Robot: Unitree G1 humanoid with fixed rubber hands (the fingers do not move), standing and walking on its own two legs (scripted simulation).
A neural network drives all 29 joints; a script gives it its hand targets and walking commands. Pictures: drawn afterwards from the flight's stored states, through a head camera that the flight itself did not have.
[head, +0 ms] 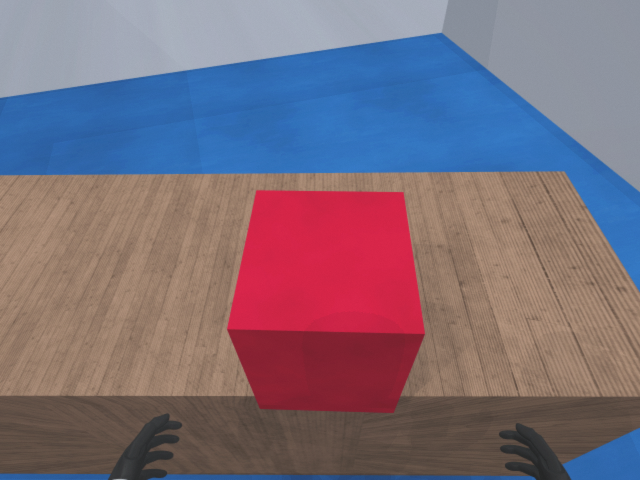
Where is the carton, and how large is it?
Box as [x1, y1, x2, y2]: [227, 190, 424, 412]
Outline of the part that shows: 256,190 227,330 259,407 278,409 393,412 424,334 403,192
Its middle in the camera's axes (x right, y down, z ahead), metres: +0.01 +0.09 +0.56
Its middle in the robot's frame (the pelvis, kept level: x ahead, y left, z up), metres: +0.35 +0.03 -0.01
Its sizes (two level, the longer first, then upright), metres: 0.210 0.200 0.250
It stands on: a pedestal, 0.62 m high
